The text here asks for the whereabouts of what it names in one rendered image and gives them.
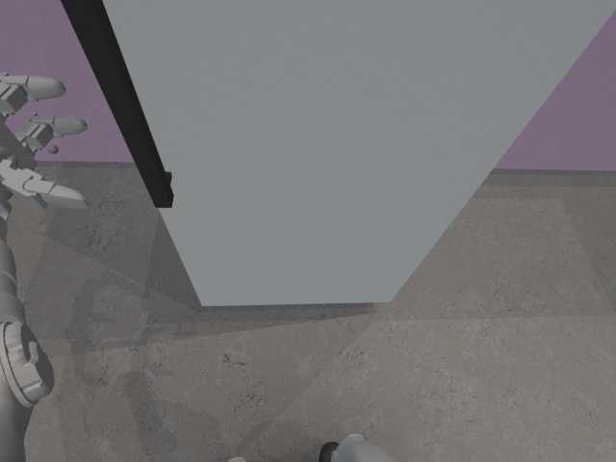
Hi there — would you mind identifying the fridge door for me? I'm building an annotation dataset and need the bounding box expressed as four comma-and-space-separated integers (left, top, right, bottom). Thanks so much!
102, 0, 616, 306

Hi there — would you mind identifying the left robot upper arm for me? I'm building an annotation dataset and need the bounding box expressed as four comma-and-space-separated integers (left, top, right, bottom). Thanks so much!
0, 321, 55, 462

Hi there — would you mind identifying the robot left hand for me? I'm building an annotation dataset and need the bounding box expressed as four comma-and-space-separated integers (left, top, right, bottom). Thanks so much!
0, 72, 89, 210

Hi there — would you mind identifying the handle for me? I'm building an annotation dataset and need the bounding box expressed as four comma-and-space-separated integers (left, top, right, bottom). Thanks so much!
61, 0, 174, 208

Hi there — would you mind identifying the left robot forearm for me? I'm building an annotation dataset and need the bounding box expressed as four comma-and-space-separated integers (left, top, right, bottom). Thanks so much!
0, 193, 26, 324

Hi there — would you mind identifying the right robot shin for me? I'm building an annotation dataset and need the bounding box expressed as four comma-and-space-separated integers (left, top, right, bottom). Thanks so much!
338, 434, 365, 447

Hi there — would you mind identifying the right robot thigh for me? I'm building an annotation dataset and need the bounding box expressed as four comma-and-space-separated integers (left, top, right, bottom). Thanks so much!
331, 441, 396, 462

